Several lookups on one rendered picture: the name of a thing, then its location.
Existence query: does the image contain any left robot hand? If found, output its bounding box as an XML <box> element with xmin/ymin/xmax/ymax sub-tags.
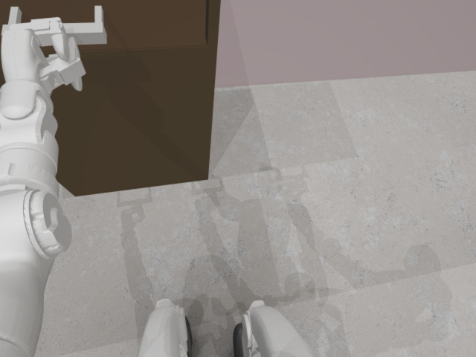
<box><xmin>1</xmin><ymin>17</ymin><xmax>86</xmax><ymax>97</ymax></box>

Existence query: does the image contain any robot right thigh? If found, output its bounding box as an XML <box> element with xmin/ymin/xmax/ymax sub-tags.
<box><xmin>242</xmin><ymin>306</ymin><xmax>314</xmax><ymax>357</ymax></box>

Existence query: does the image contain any handle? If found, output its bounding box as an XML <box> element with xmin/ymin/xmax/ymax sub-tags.
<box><xmin>1</xmin><ymin>6</ymin><xmax>107</xmax><ymax>46</ymax></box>

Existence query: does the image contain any cabinet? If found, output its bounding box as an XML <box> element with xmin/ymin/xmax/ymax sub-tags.
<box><xmin>0</xmin><ymin>0</ymin><xmax>221</xmax><ymax>196</ymax></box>

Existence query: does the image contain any left robot forearm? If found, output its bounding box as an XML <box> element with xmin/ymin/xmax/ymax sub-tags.
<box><xmin>0</xmin><ymin>80</ymin><xmax>59</xmax><ymax>201</ymax></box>

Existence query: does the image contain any robot left upper arm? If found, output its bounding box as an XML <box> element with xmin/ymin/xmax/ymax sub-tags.
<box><xmin>0</xmin><ymin>189</ymin><xmax>72</xmax><ymax>357</ymax></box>

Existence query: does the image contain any robot left thigh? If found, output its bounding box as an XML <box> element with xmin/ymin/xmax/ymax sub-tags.
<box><xmin>137</xmin><ymin>305</ymin><xmax>187</xmax><ymax>357</ymax></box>

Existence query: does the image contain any drawer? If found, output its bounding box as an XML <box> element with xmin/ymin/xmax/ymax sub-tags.
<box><xmin>0</xmin><ymin>0</ymin><xmax>206</xmax><ymax>53</ymax></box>

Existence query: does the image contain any robot thigh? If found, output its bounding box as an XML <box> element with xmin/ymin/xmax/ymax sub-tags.
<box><xmin>137</xmin><ymin>305</ymin><xmax>187</xmax><ymax>357</ymax></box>
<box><xmin>242</xmin><ymin>306</ymin><xmax>314</xmax><ymax>357</ymax></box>

